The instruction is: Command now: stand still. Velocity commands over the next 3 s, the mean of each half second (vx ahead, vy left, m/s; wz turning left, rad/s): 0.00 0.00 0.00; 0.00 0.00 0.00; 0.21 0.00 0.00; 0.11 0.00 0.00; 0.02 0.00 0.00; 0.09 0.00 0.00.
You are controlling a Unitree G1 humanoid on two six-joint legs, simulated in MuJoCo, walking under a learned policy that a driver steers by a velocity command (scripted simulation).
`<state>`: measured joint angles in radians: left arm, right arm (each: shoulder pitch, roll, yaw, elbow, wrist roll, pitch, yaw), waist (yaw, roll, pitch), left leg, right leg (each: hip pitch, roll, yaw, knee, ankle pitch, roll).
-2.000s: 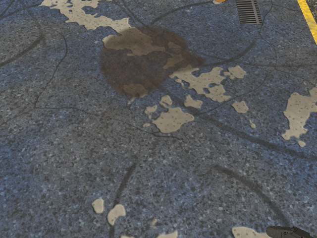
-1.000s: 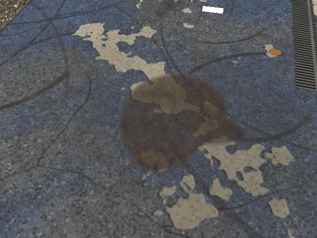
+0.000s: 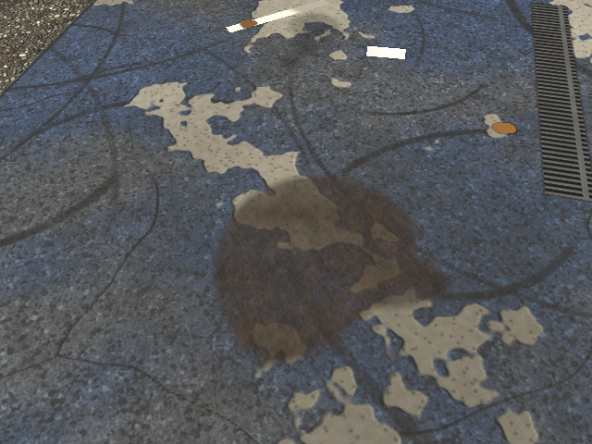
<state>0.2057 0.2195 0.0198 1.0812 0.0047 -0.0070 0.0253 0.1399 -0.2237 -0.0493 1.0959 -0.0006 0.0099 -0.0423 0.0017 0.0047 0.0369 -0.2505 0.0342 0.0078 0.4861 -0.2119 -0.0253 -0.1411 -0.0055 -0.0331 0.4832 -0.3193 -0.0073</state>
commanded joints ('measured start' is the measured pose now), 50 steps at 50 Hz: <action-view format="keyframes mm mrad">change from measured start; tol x2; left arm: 1 41 104 15 -21 0 -6 4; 50 200 52 2 -18 -4 -10 8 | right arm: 1 8 -108 -15 -19 0 -6 -4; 21 48 -92 -2 25 1 -3 -8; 50 111 -69 7 37 4 -2 -14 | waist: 1 -1 -10 -21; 50 -5 -7 15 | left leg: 1 102 18 -16 -42 187 35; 21 86 15 -10 -52 152 28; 50 77 14 -7 -49 157 22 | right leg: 1 -107 -41 36 -110 167 -18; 19 -117 -33 33 -123 134 -19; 50 -115 -29 32 -124 164 -21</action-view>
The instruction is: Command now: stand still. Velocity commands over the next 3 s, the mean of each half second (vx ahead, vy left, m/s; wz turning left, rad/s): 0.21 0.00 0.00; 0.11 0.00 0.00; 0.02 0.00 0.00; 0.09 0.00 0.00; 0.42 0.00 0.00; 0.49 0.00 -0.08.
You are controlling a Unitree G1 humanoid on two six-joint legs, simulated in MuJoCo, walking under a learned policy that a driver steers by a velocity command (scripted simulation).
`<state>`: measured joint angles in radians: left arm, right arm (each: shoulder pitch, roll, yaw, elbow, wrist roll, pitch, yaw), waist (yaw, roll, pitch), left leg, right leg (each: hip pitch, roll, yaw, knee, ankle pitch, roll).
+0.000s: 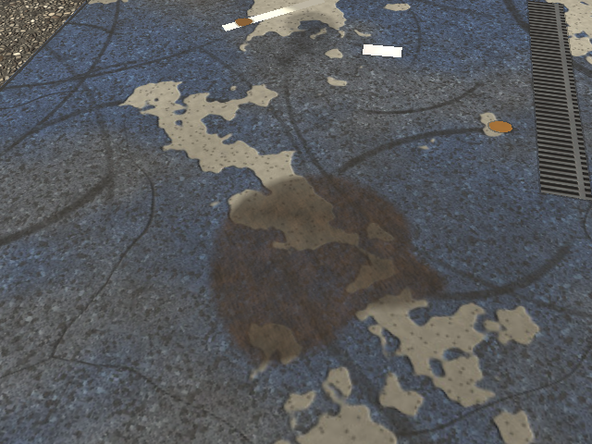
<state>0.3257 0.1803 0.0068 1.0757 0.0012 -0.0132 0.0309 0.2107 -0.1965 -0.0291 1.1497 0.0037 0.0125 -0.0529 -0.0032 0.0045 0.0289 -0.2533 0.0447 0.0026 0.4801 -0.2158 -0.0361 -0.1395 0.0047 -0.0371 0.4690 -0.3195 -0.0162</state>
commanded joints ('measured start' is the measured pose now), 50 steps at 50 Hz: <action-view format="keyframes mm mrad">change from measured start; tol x32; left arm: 1 82 90 15 -13 0 -4 2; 50 -274 145 55 -143 2 -19 -4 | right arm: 1 42 -96 -13 -17 0 -4 -3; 14 -74 -87 -24 -126 36 -105 50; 20 458 -262 -85 6 9 -118 56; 50 187 -48 -15 -52 -6 -2 -2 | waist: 1 0 -7 24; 17 -68 -92 57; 20 -149 351 -93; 50 -73 -110 -111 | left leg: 1 80 3 -1 -43 161 33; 13 -441 68 -26 393 -301 120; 18 258 -83 122 49 -12 87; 21 402 392 -776 -335 -403 343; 30 113 120 5 -247 709 183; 38 197 127 -18 -19 722 153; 42 -149 -52 -66 620 -505 -3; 50 118 -16 28 106 -48 6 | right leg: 1 -116 -39 37 -110 165 -13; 10 -129 -338 462 -346 -548 -231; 17 -208 -184 166 -154 -120 -134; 22 -741 -53 141 865 -110 -68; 37 -245 -19 1 69 284 -53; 41 347 -395 414 16 1100 -359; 50 -263 -179 172 -199 64 -169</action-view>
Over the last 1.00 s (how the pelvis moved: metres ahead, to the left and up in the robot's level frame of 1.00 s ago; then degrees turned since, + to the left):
0.01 -0.01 0.00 0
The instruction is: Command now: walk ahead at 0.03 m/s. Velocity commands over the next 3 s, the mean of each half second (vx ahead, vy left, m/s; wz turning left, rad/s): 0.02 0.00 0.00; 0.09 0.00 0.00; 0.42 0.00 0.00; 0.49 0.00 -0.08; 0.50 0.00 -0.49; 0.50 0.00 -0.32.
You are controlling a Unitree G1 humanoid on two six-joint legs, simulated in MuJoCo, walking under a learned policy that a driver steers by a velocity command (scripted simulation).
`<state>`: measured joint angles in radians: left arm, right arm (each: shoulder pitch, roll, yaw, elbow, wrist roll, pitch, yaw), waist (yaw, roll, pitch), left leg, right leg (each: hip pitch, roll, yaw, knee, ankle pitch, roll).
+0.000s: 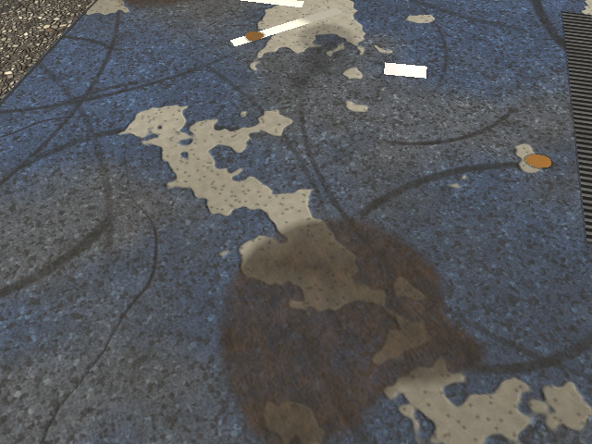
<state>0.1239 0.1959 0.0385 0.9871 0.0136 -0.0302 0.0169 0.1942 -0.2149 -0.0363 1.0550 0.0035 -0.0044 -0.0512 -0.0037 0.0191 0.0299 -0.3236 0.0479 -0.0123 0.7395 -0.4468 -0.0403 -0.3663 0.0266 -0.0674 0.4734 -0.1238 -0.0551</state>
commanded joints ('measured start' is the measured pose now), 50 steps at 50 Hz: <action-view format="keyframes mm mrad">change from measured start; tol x16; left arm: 1 -56 120 22 -45 -23 1 11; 50 -27 69 34 55 -52 -64 -29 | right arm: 1 197 -40 -10 44 -16 19 2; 50 166 -149 -56 -17 27 -71 26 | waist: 1 -70 -115 -98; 5 18 103 64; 50 10 86 113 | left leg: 1 224 -26 51 -211 243 28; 5 -117 41 -57 -425 -143 99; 18 80 10 -2 -327 365 72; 38 84 -2 10 -361 337 71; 43 88 217 -317 -566 -403 248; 46 230 329 -431 -582 -201 302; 50 134 194 -179 -502 18 218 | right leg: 1 -64 -180 187 -207 -266 -96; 3 -106 -125 149 -172 -424 -4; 6 172 -51 60 -59 -145 31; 11 177 -71 73 -28 65 1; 23 224 -78 74 15 199 9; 39 228 -61 56 -2 29 25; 42 8 13 -34 181 -370 23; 47 -364 -134 88 418 -397 -34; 50 -45 -70 -21 174 -253 -19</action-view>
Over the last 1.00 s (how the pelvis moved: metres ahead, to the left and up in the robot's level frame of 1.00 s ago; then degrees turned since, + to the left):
0.24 0.04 -0.01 0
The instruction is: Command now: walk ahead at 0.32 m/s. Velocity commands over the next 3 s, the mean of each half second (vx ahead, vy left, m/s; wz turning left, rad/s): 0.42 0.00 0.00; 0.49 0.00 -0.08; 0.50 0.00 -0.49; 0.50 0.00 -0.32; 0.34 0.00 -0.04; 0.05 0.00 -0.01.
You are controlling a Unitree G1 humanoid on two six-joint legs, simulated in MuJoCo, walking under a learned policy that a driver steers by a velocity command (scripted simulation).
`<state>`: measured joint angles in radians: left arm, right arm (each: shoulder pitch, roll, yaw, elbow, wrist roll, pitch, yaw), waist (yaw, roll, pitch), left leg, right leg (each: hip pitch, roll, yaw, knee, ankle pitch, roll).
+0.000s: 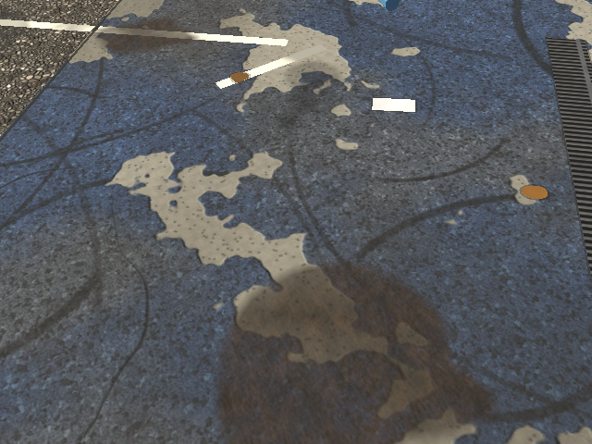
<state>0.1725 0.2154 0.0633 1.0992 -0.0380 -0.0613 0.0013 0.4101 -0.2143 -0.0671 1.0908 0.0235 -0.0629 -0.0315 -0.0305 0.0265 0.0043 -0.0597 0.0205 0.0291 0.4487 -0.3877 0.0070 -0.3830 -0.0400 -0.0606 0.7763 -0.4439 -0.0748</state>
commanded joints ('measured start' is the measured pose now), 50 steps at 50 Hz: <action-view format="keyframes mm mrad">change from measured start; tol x32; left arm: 1 20 49 16 -16 -1 -30 -16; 5 403 221 55 65 33 -44 -16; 31 356 16 -33 -62 16 -54 -5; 50 -199 62 -2 -269 14 -23 -26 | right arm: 1 -60 -154 -26 -56 8 -7 11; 24 -570 -58 9 -301 9 -43 76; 30 38 -312 -84 -162 -27 -38 59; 50 -42 -171 -19 -105 -23 -46 17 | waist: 1 76 75 106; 5 184 -353 -107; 25 88 -100 138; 31 -96 198 -455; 50 -40 11 86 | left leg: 1 -232 186 -170 -164 -20 157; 7 -807 52 -122 909 -9 80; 25 -631 42 13 83 394 70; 29 58 7 -2 113 330 175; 31 520 395 -831 -146 45 377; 38 -194 200 -222 -315 285 242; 50 54 219 33 -339 392 171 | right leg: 1 157 46 -78 -184 181 14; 3 449 44 -11 -241 191 -7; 5 589 -368 844 -624 -52 -243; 11 282 -189 272 -647 240 -95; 24 463 -215 87 -641 541 -99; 28 501 -196 34 -286 1120 -48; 31 -234 107 167 599 -96 45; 32 -340 37 201 671 -68 22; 50 -349 -68 75 -143 553 29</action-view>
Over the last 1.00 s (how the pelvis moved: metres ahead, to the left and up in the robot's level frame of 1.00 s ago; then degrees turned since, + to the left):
0.09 0.01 0.00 -1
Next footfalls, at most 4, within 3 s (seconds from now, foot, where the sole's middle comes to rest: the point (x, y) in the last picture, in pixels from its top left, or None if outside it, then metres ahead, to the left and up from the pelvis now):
0.06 right None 0.09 -0.13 -0.77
0.58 left None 0.47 0.10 -0.77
1.14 right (370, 342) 0.77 -0.15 -0.77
1.64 left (319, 243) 1.10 -0.04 -0.77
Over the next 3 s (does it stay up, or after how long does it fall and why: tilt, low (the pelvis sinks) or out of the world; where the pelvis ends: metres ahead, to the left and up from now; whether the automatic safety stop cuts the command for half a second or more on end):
stays up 1.30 -0.29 0.00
